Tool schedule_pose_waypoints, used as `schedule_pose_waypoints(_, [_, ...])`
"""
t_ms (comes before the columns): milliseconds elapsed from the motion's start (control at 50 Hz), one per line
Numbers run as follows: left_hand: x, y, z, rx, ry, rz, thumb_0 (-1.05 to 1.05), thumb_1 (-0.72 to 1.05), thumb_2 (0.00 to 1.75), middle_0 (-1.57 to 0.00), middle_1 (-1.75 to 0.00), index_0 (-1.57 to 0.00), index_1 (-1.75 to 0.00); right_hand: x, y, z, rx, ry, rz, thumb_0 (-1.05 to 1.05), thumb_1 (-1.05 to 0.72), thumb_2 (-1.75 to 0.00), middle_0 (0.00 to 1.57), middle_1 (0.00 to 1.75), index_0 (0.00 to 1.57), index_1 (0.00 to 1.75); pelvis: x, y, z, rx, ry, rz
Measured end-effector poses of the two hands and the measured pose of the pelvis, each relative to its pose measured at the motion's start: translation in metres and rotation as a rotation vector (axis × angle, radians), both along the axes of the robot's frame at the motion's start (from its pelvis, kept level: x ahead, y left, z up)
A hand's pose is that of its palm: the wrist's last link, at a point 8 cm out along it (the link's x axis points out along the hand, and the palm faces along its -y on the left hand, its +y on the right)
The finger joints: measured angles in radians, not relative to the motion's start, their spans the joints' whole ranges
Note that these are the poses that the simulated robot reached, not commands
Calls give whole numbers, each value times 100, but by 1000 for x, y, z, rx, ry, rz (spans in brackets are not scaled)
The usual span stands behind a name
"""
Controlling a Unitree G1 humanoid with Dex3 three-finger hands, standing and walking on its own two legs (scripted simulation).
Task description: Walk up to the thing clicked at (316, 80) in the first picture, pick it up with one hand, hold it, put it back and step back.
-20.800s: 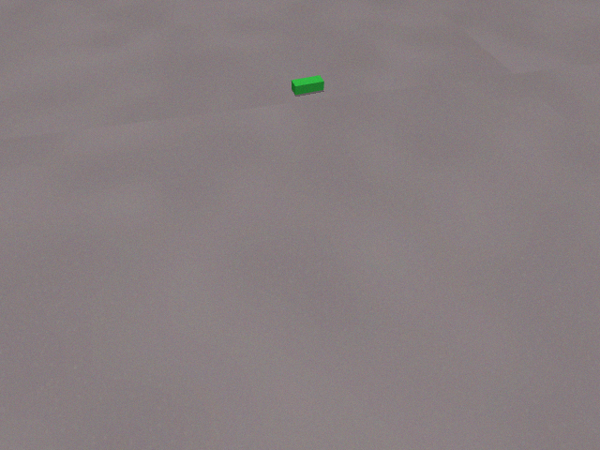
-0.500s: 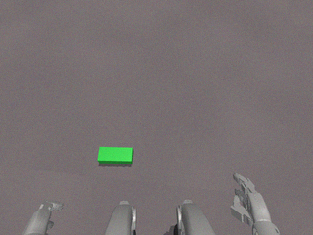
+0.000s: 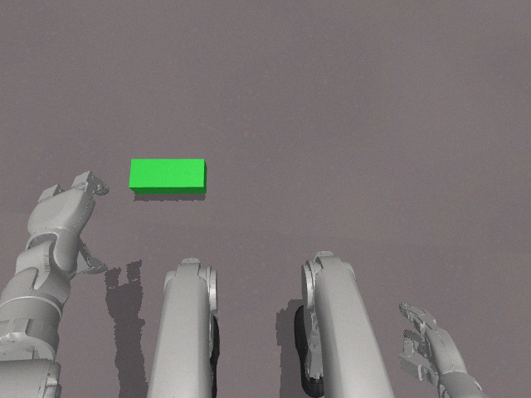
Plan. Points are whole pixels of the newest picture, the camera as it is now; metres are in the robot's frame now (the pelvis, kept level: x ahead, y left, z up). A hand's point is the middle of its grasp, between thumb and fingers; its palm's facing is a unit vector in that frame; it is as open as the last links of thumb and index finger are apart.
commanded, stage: rise first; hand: left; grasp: from above
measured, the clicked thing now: (169, 176) +0.56 +0.23 -0.44
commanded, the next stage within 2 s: none
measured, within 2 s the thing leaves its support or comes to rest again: neither
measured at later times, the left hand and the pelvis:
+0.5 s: hand (115, 199) +0.45 +0.28 -0.24, palm faces -0.48 -0.02 -0.87, open 14.1 cm; pelvis -0.02 +0.01 -0.09, yaw -3 degrees
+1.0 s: hand (128, 189) +0.48 +0.28 -0.29, palm faces -0.47 +0.01 -0.88, open 14.0 cm; pelvis -0.01 +0.01 -0.12, yaw -5 degrees
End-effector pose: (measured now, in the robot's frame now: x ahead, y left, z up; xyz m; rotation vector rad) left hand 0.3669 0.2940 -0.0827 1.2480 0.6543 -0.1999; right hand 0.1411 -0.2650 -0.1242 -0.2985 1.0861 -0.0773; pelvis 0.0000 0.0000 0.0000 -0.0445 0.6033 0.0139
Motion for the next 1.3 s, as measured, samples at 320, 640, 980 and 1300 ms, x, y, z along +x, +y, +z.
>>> schedule_pose_waypoints(320, [62, -6, -75, 127, -73, -259, 0, -51, 102, -7, -104, -8, -102, -105, -6, -56, -84, 278, -102, 0, -91, -91, 20, 30, 20, 30, -18, 9, -76, -48, -9, -9])
schedule_pose_waypoints(640, [99, -12, -116, 186, -67, -383, 0, -51, 102, -7, -100, -8, -98, -123, 2, -75, -100, 379, -98, 0, -91, -90, 20, 30, 21, 30, -13, 14, -106, -76, 5, -16])
schedule_pose_waypoints(980, [122, -17, -148, 194, -88, -363, 0, -50, 99, -7, -102, -9, -99, -118, 4, -87, -106, 407, -55, 0, -91, -91, 20, 30, 21, 30, -7, 14, -122, -90, 16, -31])
schedule_pose_waypoints(1300, [135, -21, -161, 188, -76, -363, 0, -49, 97, -7, -105, -10, -101, -129, 6, -87, -102, 457, -62, 0, -92, -91, 20, 30, 21, 30, -4, 14, -126, -99, 21, -37])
